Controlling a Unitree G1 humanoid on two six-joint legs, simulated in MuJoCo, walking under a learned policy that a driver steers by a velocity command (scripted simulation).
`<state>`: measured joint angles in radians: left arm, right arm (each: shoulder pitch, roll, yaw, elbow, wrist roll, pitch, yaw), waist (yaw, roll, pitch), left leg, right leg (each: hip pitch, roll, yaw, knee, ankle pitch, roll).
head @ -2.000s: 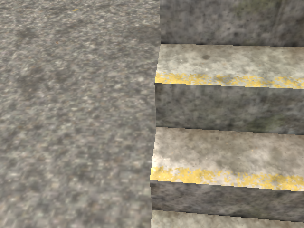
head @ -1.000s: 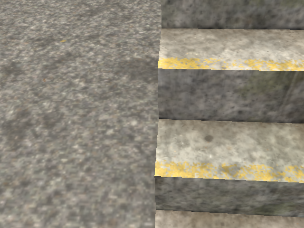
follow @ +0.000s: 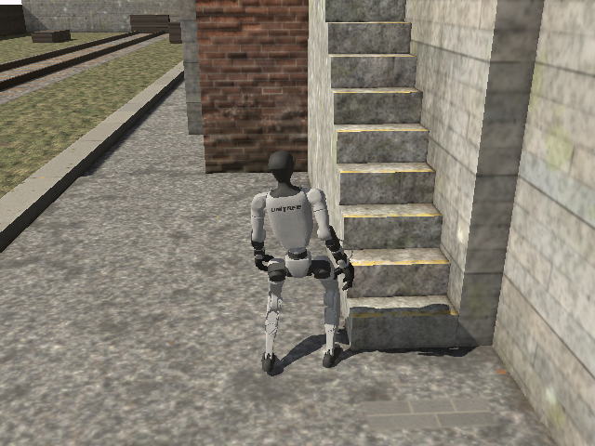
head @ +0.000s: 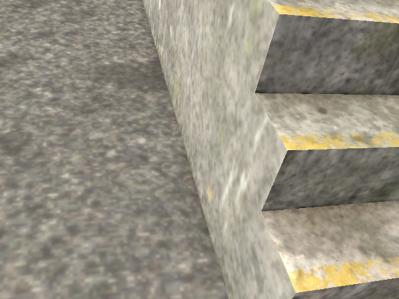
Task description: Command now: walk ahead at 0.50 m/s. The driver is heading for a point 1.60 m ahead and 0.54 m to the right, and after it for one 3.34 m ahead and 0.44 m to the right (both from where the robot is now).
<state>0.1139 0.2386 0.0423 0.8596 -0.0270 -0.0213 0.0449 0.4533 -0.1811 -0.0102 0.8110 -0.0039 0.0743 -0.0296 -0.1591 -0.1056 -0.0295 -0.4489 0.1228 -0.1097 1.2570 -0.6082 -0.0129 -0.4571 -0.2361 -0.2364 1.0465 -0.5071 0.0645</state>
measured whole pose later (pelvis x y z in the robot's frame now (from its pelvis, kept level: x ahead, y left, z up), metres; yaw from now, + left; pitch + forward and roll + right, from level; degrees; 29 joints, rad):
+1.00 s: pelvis +0.10 -0.02 +0.07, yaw -19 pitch +4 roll +2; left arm 0.22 0.28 0.05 0.61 0.00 0.01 0.04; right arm 0.09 -0.29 -0.04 0.70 -0.02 0.00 -0.06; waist -0.01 0.03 0.04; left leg -0.65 0.00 -0.08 1.10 -0.32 -0.09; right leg -0.41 0.07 0.08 0.48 -0.13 -0.07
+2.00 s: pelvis +0.12 +0.01 +0.07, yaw -32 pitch -1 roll +1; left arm 0.19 0.17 0.02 0.83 0.01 -0.04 0.02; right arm 0.23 -0.19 -0.06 0.61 -0.01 0.00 -0.03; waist -0.02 0.01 0.01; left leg -0.25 0.00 -0.02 0.51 -0.24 -0.02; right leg -0.19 0.02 0.06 0.53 -0.33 -0.01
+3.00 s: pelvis +0.16 -0.02 +0.08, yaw -32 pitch -2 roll +0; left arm 0.16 0.21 0.01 0.96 0.01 -0.04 0.03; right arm 0.10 -0.21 -0.02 0.89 -0.01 -0.03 -0.02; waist 0.00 0.00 0.03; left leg -0.10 0.02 -0.02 0.42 -0.28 -0.02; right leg 0.00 0.03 0.05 0.36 -0.31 -0.02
